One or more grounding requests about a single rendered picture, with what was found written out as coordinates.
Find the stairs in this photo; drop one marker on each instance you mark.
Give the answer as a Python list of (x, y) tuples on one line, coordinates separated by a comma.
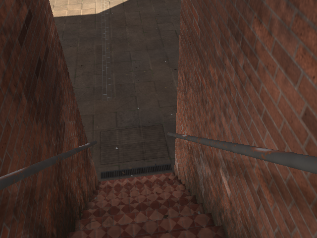
[(154, 206)]

